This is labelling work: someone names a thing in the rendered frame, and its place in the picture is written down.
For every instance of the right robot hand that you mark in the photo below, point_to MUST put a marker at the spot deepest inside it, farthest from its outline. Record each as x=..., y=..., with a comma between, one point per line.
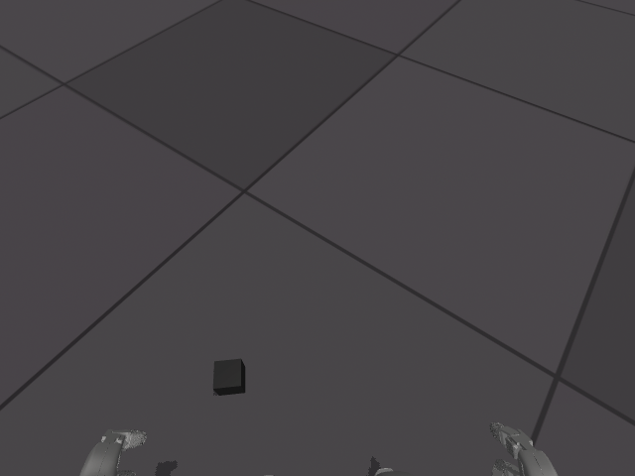
x=531, y=462

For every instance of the cube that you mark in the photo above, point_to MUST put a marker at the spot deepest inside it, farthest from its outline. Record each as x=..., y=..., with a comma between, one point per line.
x=229, y=377

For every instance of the left robot hand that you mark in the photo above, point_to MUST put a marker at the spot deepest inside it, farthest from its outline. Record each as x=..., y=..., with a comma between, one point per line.
x=103, y=459

